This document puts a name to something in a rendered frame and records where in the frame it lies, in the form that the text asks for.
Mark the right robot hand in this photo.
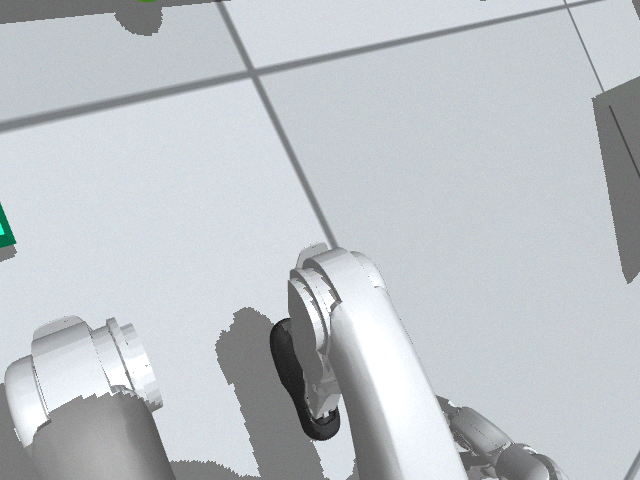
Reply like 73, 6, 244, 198
436, 395, 516, 480

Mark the right robot foot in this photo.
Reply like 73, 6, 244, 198
270, 318, 340, 441

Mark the right robot arm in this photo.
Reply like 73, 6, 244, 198
495, 443, 570, 480

